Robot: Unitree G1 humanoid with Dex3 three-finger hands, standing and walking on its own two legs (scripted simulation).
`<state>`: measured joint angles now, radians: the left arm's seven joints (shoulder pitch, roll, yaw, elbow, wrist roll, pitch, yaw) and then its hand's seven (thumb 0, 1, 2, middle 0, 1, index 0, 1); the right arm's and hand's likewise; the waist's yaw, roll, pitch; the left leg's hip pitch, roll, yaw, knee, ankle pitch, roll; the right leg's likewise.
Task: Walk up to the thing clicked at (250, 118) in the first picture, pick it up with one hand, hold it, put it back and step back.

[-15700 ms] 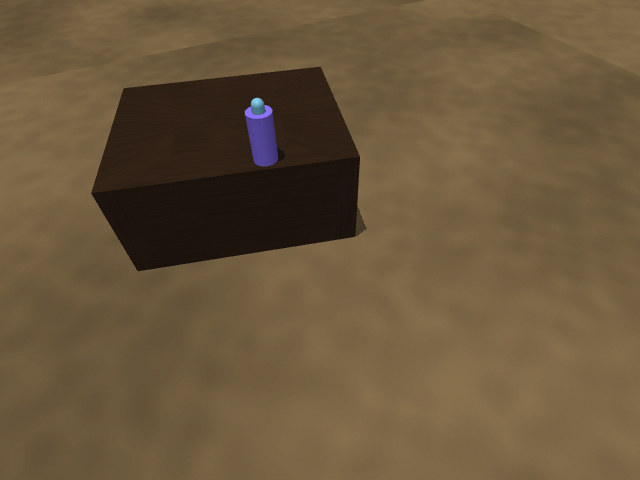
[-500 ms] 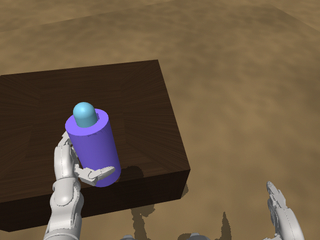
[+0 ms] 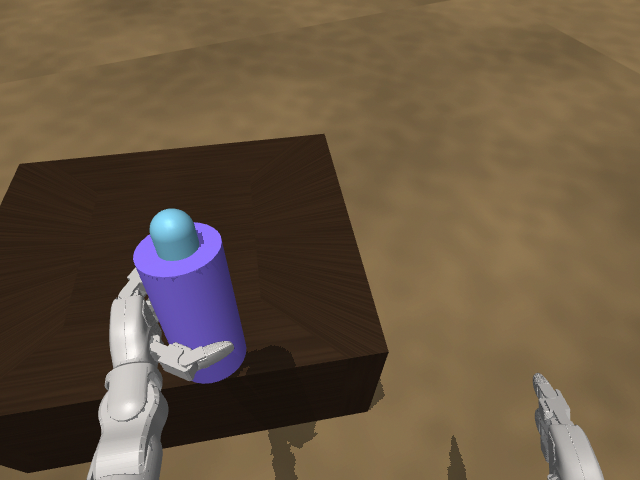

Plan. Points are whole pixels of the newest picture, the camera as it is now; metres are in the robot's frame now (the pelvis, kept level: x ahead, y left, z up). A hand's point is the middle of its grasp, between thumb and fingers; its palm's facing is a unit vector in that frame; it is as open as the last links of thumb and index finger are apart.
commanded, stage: hold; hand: left
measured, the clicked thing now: (193, 294) +0.33 +0.16 +0.08
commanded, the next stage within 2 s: none
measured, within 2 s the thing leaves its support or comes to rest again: neither
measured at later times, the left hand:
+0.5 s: hand (184, 326) +0.31 +0.17 +0.05, palm faces +0.22 -0.98 -0.04, open 12.5 cm
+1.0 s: hand (183, 316) +0.32 +0.17 +0.06, palm faces +0.21 -0.98 -0.03, open 12.5 cm
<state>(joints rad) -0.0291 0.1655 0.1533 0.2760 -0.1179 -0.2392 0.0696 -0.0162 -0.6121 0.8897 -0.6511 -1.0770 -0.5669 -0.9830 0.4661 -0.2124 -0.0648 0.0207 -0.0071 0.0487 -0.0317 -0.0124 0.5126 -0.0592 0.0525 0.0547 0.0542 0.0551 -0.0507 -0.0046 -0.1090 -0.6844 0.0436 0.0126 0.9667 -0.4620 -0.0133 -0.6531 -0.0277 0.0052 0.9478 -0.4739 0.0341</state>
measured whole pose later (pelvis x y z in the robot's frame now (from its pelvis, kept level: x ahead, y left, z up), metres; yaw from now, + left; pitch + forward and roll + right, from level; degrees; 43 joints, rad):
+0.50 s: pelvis -0.01 +0.00 +0.00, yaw +0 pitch +9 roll -1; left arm 0.00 0.16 0.15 0.25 -0.11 -0.21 0.08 -0.02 -0.61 0.89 -0.65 -1.08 -0.57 -0.98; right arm 0.43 -0.21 -0.07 0.10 -0.01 0.02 -0.05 -0.01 0.52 -0.06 0.05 0.05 0.05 0.06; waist -0.04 0.00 -0.09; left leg -0.65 0.04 0.01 0.94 -0.44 -0.02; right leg -0.62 -0.03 0.00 0.92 -0.45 0.03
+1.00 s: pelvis +0.00 +0.00 +0.01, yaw +0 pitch +8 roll +0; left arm -0.02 0.16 0.15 0.25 -0.13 -0.20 0.07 -0.02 -0.61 0.89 -0.65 -1.08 -0.57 -0.98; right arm 0.42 -0.20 -0.07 0.16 0.00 0.01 -0.05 -0.01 0.51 -0.06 0.05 0.05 0.05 0.06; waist -0.04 0.00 -0.09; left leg -0.63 0.04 0.01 0.91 -0.43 -0.02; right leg -0.60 -0.03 0.01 0.90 -0.45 0.03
